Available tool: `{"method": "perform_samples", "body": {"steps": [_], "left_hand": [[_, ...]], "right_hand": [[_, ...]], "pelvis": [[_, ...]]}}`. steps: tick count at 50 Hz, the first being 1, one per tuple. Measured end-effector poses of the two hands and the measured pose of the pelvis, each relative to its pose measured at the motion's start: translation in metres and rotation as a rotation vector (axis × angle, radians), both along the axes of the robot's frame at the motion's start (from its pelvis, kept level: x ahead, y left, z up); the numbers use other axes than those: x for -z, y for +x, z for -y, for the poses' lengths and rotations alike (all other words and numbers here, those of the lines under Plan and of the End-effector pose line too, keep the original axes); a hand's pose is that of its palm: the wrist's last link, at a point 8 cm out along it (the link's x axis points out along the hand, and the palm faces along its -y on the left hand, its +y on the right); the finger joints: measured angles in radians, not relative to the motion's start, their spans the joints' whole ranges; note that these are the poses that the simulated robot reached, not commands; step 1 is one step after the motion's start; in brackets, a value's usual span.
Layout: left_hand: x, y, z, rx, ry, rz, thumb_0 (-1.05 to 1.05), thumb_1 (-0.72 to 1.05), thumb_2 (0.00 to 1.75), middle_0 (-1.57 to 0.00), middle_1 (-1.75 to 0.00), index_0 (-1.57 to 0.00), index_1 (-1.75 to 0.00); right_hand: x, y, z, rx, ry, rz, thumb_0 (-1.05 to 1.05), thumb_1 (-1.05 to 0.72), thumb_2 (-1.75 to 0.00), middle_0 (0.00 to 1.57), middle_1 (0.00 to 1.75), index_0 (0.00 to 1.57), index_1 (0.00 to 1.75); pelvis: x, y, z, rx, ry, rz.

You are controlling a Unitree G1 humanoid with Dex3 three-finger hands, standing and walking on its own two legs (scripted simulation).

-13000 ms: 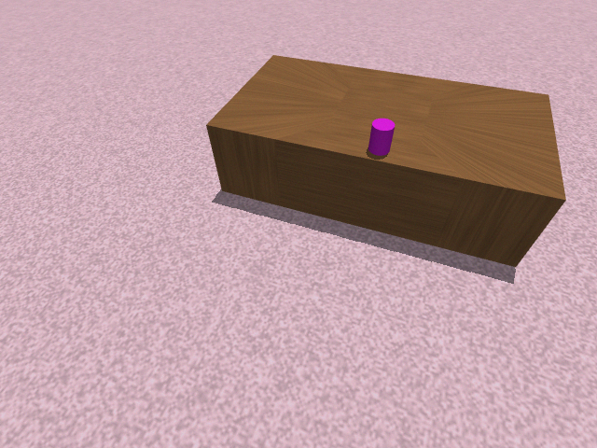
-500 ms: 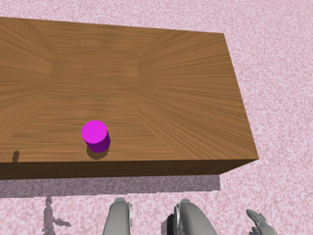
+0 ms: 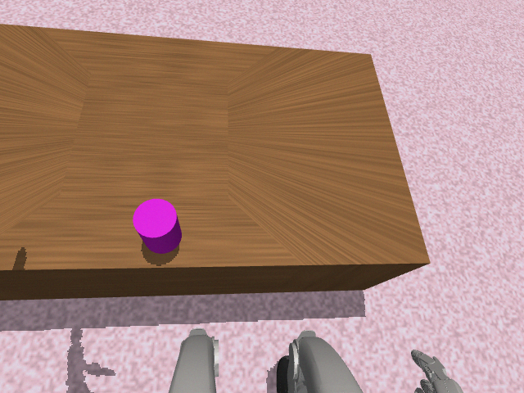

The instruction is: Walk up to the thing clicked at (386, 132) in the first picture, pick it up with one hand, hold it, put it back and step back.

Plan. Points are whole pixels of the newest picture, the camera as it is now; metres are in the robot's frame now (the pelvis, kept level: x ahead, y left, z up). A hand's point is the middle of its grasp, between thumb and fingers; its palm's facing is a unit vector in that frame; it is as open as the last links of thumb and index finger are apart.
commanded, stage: go down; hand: left
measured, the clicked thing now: (159, 227) +0.43 +0.20 -0.23
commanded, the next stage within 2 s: approach in 1.62 s
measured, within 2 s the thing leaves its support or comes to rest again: neither
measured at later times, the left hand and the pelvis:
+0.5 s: hand out of the picture +0.38 +0.40 +0.06, palm faces +0.20 -0.98 +0.01, open 17.1 cm; pelvis +0.00 +0.00 +0.00, yaw +0 degrees
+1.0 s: hand out of the picture +0.38 +0.40 +0.07, palm faces +0.19 -0.98 +0.04, open 17.1 cm; pelvis +0.00 +0.00 -0.01, yaw +0 degrees
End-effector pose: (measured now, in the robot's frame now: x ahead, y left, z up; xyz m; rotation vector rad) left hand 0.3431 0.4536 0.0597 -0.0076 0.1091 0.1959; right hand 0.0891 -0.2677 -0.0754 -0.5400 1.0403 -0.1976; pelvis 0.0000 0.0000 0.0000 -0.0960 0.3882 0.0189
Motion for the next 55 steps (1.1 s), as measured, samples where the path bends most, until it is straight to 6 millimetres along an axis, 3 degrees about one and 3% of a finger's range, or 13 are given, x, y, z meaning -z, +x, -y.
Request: {"method": "perform_samples", "body": {"steps": [12,21,44,55], "left_hand": [[-0.008,0.006,-0.003,-0.001,0.001,0.029,-0.02,-0.42,0.02,-0.05,-0.01,-0.04,-0.02],[0.000,0.003,0.000,-0.004,-0.010,0.030,-0.01,-0.42,0.02,-0.05,-0.01,-0.04,-0.01],[-0.007,0.002,-0.004,-0.009,-0.007,0.084,-0.01,-0.41,0.02,-0.05,-0.02,-0.04,-0.01],[-0.006,0.014,0.002,-0.002,-0.024,0.103,-0.02,-0.39,0.02,-0.04,-0.01,-0.04,-0.01]], "right_hand": [[0.000,0.001,0.000,0.002,-0.001,0.002,0.01,-0.91,-0.91,0.21,0.30,0.21,0.30],[0.006,0.002,-0.001,-0.009,0.007,-0.009,0.01,-0.91,-0.91,0.21,0.30,0.21,0.30],[0.006,0.001,0.002,-0.008,0.001,-0.002,0.01,-0.91,-0.90,0.21,0.30,0.21,0.30],[0.006,0.005,0.001,-0.007,-0.005,0.007,0.01,-0.91,-0.90,0.21,0.30,0.21,0.30]], "pelvis": [[0.001,0.001,0.000,0.000,-0.002,-0.006],[0.003,0.000,0.000,0.000,0.000,-0.015],[0.006,-0.003,0.002,-0.001,-0.002,-0.016],[0.007,0.000,0.002,-0.002,-0.004,-0.022]]}}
